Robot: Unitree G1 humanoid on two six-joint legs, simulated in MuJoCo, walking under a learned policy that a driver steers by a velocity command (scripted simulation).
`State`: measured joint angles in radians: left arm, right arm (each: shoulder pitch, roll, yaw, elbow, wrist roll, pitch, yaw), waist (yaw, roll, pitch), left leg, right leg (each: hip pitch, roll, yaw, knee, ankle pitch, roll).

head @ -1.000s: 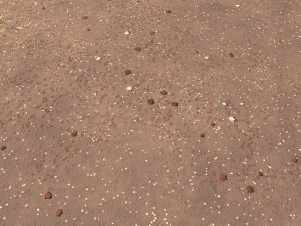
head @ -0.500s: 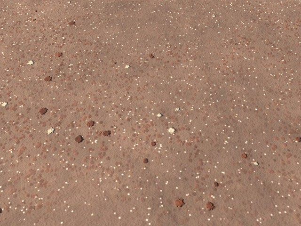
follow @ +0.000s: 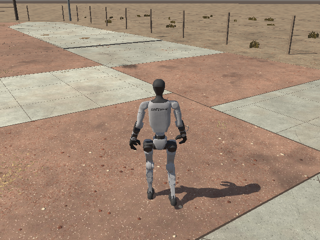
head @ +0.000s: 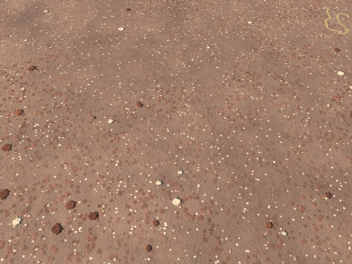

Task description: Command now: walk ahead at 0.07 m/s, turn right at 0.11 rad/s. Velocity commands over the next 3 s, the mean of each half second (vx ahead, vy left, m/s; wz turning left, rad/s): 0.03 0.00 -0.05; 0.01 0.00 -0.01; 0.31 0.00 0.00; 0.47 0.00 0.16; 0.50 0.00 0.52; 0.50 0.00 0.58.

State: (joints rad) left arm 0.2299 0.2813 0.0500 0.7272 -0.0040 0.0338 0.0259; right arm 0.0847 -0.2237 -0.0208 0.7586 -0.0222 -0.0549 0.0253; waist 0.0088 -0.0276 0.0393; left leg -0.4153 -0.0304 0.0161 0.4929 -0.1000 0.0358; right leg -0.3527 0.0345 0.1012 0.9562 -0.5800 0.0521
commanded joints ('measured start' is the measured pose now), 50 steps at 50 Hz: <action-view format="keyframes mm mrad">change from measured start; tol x4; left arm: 1 95 71 25 -19 3 22 9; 6 105 45 20 28 26 2 0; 8 49 126 33 9 29 -1 6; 12 19 61 17 29 28 -41 3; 50 124 11 -13 287 9 -54 12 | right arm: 1 -77 -150 -35 -60 -5 20 -5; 8 9 -118 -23 -11 4 27 -16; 50 56 -91 -33 315 24 71 -67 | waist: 1 31 184 -97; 5 36 161 -146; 9 -14 -11 -36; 12 -27 -48 -29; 25 -11 26 -61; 50 -16 12 -26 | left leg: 1 81 218 -275 -237 -115 138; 4 86 190 -207 -206 -159 134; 7 22 146 -175 -175 -381 36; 8 37 92 -118 -157 -380 1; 10 157 67 -77 -76 -253 -17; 16 204 64 -62 -6 1 2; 23 233 68 -64 13 109 -5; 49 261 60 -59 -35 47 -24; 50 265 43 -40 -29 -59 -24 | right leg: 1 25 -62 -31 -131 65 19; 6 234 -50 -76 -463 385 -38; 7 228 -105 -13 -495 389 -63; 9 20 -104 9 -527 113 -105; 10 -17 -103 10 -552 105 -93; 16 39 -93 -5 -517 343 -62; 28 95 -73 -36 -508 488 -66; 49 90 -57 -62 -576 394 -65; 50 97 -53 -64 -593 285 -72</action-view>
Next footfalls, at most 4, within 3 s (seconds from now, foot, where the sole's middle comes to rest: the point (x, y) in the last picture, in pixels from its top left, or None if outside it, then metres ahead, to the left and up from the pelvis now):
0.14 right None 0.06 -0.15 -0.77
1.72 right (218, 251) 0.52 -0.14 -0.77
2.28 left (149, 185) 0.79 0.14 -0.77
2.76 right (166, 123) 1.14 0.07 -0.77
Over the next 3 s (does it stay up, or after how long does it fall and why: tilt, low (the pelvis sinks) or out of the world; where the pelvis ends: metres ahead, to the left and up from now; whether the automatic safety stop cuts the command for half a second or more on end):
stays up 1.04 0.14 0.02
